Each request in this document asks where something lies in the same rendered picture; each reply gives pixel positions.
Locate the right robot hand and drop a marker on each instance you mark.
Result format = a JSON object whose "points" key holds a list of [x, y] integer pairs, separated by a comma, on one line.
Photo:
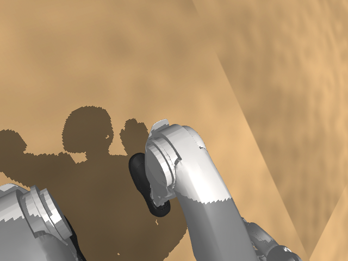
{"points": [[261, 240]]}

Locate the right robot arm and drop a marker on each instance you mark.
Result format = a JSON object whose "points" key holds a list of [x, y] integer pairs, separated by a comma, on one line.
{"points": [[282, 253]]}

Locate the left robot foot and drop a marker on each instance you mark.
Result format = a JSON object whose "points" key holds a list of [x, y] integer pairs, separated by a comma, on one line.
{"points": [[74, 240]]}

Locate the right robot foot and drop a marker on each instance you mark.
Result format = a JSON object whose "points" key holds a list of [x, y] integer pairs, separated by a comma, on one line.
{"points": [[138, 174]]}

